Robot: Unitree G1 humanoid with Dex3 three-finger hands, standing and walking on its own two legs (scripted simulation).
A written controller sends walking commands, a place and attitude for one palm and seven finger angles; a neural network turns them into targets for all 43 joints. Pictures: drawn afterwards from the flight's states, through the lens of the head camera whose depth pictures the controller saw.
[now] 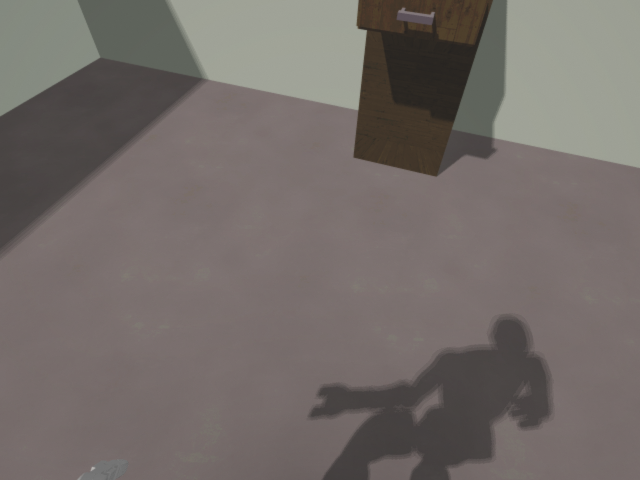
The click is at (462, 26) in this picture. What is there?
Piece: drawer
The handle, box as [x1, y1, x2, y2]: [397, 8, 434, 24]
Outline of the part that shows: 397,13 397,19 431,24 434,12 431,12 430,15 405,11 405,8 402,8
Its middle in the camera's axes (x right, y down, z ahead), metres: +0.29 -0.69 +1.18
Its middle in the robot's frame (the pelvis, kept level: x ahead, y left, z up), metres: +1.37 -0.23 +0.05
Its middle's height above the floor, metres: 0.82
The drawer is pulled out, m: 0.28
